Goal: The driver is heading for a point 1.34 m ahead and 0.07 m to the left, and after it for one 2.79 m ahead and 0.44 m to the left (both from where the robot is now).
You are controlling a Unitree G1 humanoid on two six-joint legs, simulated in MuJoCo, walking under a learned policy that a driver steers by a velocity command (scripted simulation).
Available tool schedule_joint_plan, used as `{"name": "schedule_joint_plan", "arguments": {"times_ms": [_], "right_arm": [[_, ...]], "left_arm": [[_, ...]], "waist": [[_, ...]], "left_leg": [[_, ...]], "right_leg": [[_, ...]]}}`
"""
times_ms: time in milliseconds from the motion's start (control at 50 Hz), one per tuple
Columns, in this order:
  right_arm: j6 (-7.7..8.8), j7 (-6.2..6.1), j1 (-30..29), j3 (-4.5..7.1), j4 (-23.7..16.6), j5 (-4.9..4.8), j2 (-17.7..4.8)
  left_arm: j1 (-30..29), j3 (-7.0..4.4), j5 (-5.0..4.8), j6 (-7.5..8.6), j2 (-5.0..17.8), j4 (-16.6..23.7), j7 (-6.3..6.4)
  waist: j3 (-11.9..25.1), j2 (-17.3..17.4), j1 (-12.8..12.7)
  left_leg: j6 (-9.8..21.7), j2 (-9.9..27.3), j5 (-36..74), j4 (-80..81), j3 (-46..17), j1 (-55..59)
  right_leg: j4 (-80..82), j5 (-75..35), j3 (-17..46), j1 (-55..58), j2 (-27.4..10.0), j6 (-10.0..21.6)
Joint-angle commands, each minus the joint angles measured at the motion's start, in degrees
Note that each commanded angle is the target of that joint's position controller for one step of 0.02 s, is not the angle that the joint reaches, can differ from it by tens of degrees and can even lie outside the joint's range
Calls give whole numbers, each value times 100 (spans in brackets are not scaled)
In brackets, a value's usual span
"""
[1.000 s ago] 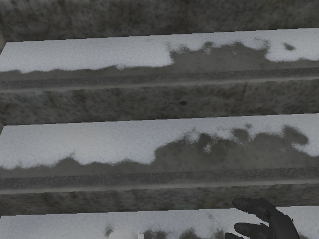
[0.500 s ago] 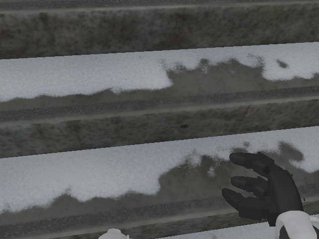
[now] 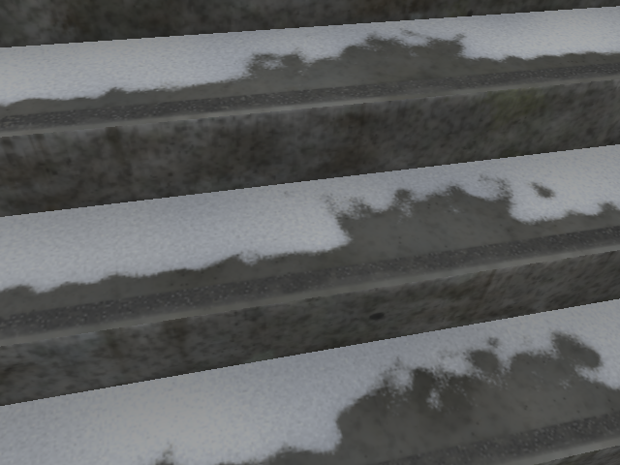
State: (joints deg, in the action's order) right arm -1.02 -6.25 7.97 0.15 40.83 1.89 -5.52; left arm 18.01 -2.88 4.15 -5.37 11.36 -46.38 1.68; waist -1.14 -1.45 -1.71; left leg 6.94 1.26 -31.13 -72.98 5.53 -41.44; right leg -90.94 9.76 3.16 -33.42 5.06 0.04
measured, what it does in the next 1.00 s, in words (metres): climbs: right foot 0.17 m lower, then left foot 0.17 m higher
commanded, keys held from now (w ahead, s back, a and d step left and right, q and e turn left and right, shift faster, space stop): w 0.52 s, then no key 0.48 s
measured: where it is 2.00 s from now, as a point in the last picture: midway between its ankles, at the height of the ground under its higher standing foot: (286, 252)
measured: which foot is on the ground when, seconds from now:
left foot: down 0.00-0.22, up 0.24-0.48, down 0.50-1.00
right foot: up 0.00-0.22, down 0.24-0.54, up 0.56-0.98, down 1.00-1.00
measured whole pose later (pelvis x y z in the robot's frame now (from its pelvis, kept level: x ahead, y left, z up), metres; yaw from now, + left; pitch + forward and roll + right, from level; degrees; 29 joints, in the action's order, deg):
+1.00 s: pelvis +0.29 -0.05 +0.14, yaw +1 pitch +3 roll -3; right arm 5.4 -2.7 24.9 1.6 54.6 -0.3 -9.2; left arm 1.3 2.7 0.7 -1.7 0.8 -32.9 0.4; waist -3.3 1.8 2.1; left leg 3.7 2.2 -9.1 -8.8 5.1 1.4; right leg -75.1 23.7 -9.9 -55.8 -0.7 7.5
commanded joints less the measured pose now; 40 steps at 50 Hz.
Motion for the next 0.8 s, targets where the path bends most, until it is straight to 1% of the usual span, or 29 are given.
{"name": "schedule_joint_plan", "arguments": {"times_ms": [20,100,160,180,200,220,240,260,280,300,320,340,400,420,440,460,480,500,520,540,560,580,600,620,660,680,720,740,800], "right_arm": [[62,-36,36,270,-257,86,-800],[-10,-73,147,316,-148,135,-779],[-151,-179,367,360,16,-66,-820],[-160,-142,536,352,100,-53,-636],[-196,-50,426,266,79,-209,-400],[-189,40,314,205,43,-329,-127],[-92,156,211,157,0,-415,189],[154,141,573,213,-122,-293,112],[319,82,-128,130,-657,-185,95],[285,74,-1228,99,-1313,-112,-232],[239,191,-2240,163,-1379,23,-667],[229,323,-2518,118,-1436,70,-534],[129,650,-2087,-187,-1608,32,-89],[161,678,-1538,-233,-1398,-73,60],[160,622,-744,-281,-1144,-232,90],[229,522,-225,-183,-969,-227,-126],[230,419,352,-87,-819,-328,-281],[277,366,936,22,-660,-391,-611],[340,375,1548,213,-431,-176,-1070],[337,311,2005,460,-144,-20,-1805],[317,268,1801,581,126,-73,-1912],[366,321,1139,550,223,-207,-1553],[433,372,941,453,527,-184,-1152],[432,360,879,368,760,-34,-739],[498,445,787,156,976,12,-163],[610,523,785,103,1024,-8,-146],[768,554,654,139,933,-24,-495],[815,534,926,166,1000,-29,-709],[918,530,1373,224,1102,-125,-1080]], "left_arm": [[-48,-42,-10,115,319,336,-51],[-122,8,-127,204,269,194,-100],[629,94,-356,288,13,-282,-62],[790,120,-386,329,-10,-444,-53],[1053,220,-284,414,-211,-565,-82],[1276,298,-209,474,-302,-734,-75],[1412,304,-99,616,-42,-800,-82],[1239,175,-43,762,535,-696,-190],[1503,-184,-51,805,1358,-605,-148],[932,-313,-237,817,1617,-457,-19],[894,-77,-418,834,776,-561,97],[1090,50,-407,805,386,-786,152],[1254,56,-440,897,436,-1088,227],[577,143,-437,951,292,-860,183],[-41,204,-537,1006,235,-633,187],[256,77,-601,1082,656,-589,201],[467,-71,-580,1109,1144,-620,182],[410,-190,-713,1153,1407,-583,92],[208,-303,-695,1219,1492,-338,28],[99,-231,-687,1246,751,31,-219],[-120,-225,-299,1293,471,120,-331],[-187,-109,-157,1232,-84,426,-399],[-423,29,-70,1131,-476,659,-336],[-735,120,-29,1042,-719,914,-244],[-311,246,-96,803,-896,986,-145],[-419,274,-182,699,-940,1101,-135],[-635,240,-201,600,-721,1247,-141],[-835,227,-249,548,-819,1285,-43],[-1499,296,-143,458,-896,1691,80]], "waist": [[289,939,168],[105,915,280],[33,494,-62],[-69,72,-62],[-223,-393,-222],[-191,-802,-316],[-79,-1068,-272],[87,-677,189],[177,-558,93],[-318,-1387,78],[-1024,-739,-208],[-1560,-476,-375],[-1138,346,-34],[-935,374,329],[-414,299,837],[467,-103,908],[1133,-700,1148],[1705,-1111,1438],[2009,-811,1600],[2161,1528,1442],[2549,1704,1126],[1868,693,569],[842,169,240],[131,-27,67],[-344,-28,-426],[-530,-20,-472],[-633,-248,-528],[-522,2,-322],[-591,382,-252]], "left_leg": [[954,1106,-3067,3311,-3425,741],[821,996,-2979,3165,-3183,217],[680,717,-2740,2483,-2508,-348],[616,389,-2668,1740,-2128,-353],[524,-85,-2115,374,-1449,-244],[416,-450,-1515,-1592,-1050,-953],[193,-832,-767,-4181,-534,-2068],[93,-834,-840,-5753,-599,-3128],[-149,-361,-696,-6441,-954,-4054],[-313,185,-956,-5932,-1177,-4815],[-338,254,-964,-5622,-897,-5224],[-272,249,-941,-5596,-529,-5666],[107,568,-697,-3525,-38,-4018],[223,416,-387,-2633,355,-2416],[358,78,-203,-1364,621,-48],[236,-487,-355,-1183,926,965],[205,-623,-374,-667,749,1384],[234,-794,197,540,452,1984],[393,-586,23,2075,-1044,2771],[1176,1060,1960,4135,-4251,4045],[1443,1529,3347,5291,-5710,3901],[1302,1489,1939,4855,-4779,3119],[997,1378,1155,4605,-3988,2348],[924,1228,726,4773,-3331,1961],[443,863,1467,4923,-1985,1630],[405,868,1592,5088,-1670,1538],[325,762,1981,5438,-984,1166],[497,956,2843,5588,-1003,1332],[527,1081,2329,6022,-1013,2174]], "right_leg": [[1014,829,-170,-375,-308,163],[3915,1353,-414,698,-611,620],[6856,-38,-959,2403,-726,950],[7474,-482,-1251,2684,-553,960],[7745,-753,-1245,2409,-477,954],[7768,-813,-686,2824,-871,1167],[7258,-1779,260,3421,-1562,1270],[6280,-4508,352,4208,-2024,850],[7209,-2839,1245,4435,-3010,1626],[8785,1187,2235,4266,-3582,2067],[9354,2852,2181,4167,-3037,2014],[9436,2697,1998,4260,-2648,1927],[9654,707,708,3872,-2006,1362],[9635,-2225,-201,2914,-1801,1236],[9248,-6187,-1032,1675,-1532,1054],[8457,-9730,-872,1973,-1716,1161],[7484,-11137,-714,2623,-1984,1202],[6184,-11505,-735,3031,-1912,1176],[4510,-10300,-529,2574,-1652,1006],[1737,-4921,-546,596,-298,524],[-997,-614,639,26,602,372],[-2227,-637,1081,-610,370,444],[-2569,-789,904,-1326,254,597],[-3072,-464,874,-2190,206,776],[-3222,100,919,-2757,181,776],[-3277,379,840,-3113,204,736],[-2436,180,501,-2975,175,591],[-3423,321,134,-3189,388,570],[-3750,887,-48,-4417,-4,583]]}}
Keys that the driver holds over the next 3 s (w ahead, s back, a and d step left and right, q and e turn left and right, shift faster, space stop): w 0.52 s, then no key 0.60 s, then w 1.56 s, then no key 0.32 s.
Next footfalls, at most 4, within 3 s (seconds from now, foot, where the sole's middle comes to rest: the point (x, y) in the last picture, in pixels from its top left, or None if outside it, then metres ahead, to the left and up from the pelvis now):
0.24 right None -0.04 -0.14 -0.84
0.50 left None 0.22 0.04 -0.66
1.00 right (404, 432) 0.48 -0.14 -0.49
1.74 left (222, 242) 0.74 0.19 -0.32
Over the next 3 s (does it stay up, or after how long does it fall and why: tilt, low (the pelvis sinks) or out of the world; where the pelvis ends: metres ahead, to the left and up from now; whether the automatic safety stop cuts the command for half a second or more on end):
stays up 1.25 0.13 0.76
